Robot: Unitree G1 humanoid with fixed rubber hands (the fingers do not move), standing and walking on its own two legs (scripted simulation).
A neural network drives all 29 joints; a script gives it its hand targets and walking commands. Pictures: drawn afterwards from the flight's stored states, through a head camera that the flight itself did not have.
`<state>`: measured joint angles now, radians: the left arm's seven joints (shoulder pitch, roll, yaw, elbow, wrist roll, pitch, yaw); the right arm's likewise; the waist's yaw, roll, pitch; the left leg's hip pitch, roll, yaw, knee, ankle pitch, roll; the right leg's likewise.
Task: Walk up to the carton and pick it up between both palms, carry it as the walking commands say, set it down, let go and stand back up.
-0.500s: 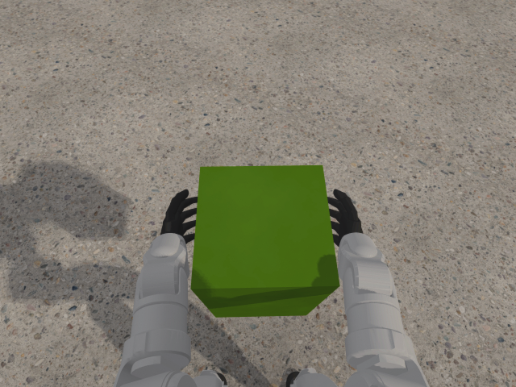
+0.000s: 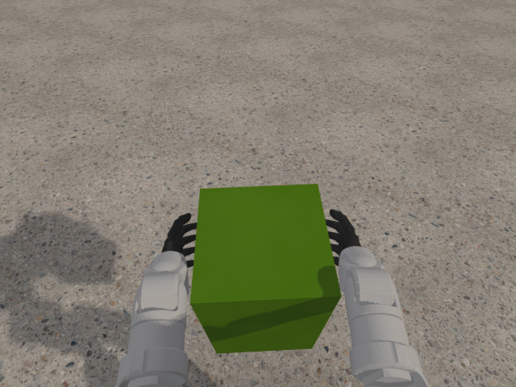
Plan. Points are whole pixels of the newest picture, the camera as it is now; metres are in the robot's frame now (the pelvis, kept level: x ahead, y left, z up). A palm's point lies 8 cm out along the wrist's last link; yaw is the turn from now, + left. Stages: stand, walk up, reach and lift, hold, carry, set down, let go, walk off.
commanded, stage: reach and lift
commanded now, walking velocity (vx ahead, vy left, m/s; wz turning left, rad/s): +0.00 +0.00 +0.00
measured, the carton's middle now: (262, 277) +0.31 +0.00 -0.03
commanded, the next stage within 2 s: hold in 1.18 s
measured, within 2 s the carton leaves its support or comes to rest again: neither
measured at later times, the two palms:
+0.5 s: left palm (171, 258) +0.30 +0.14 +0.05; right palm (352, 257) +0.30 -0.14 +0.05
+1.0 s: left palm (170, 261) +0.30 +0.14 +0.05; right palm (353, 259) +0.29 -0.14 +0.05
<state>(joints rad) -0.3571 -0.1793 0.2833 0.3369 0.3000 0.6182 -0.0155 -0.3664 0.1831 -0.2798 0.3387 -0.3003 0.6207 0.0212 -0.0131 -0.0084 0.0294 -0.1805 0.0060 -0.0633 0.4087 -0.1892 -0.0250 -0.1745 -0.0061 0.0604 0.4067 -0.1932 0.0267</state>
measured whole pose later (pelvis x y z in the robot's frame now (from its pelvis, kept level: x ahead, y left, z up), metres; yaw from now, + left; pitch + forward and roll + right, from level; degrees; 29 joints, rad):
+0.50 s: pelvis +0.00 +0.00 +0.00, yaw +0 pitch -7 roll +0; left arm -0.37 -0.18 0.27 0.29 0.29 0.73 -0.01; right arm -0.36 0.18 -0.26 0.28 -0.29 0.73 0.02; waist -0.01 0.00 0.07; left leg -0.07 0.00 -0.06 0.37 -0.18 -0.02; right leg -0.07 -0.01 0.07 0.38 -0.18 0.03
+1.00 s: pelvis +0.00 +0.00 +0.00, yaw +0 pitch -7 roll +0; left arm -0.31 -0.16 0.21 0.25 0.27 0.75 0.00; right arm -0.31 0.16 -0.21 0.24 -0.27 0.75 0.01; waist -0.01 0.00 0.05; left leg -0.06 0.00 -0.07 0.36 -0.18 -0.02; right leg -0.05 -0.01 0.06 0.36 -0.18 0.03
